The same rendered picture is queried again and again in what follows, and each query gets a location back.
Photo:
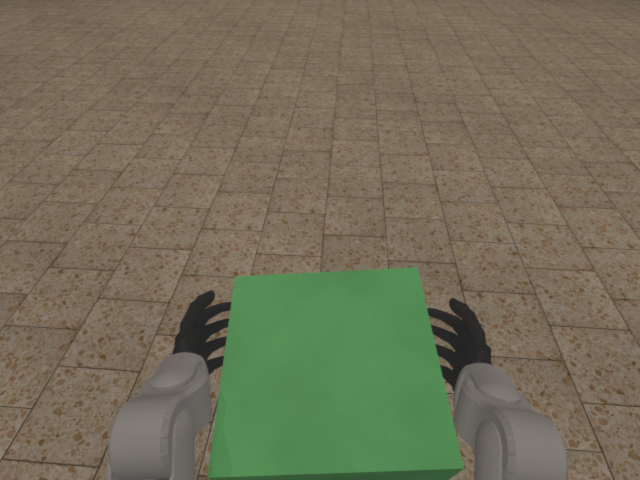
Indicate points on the robot right forearm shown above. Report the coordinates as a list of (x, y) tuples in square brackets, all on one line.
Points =
[(510, 441)]

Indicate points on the left robot hand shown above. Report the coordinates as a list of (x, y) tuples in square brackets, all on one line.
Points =
[(194, 333)]

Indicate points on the carton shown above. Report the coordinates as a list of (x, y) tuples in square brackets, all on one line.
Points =
[(332, 376)]

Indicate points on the right robot hand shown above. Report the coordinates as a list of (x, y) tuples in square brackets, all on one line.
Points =
[(470, 344)]

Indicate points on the robot left forearm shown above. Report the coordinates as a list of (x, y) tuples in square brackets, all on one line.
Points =
[(153, 435)]

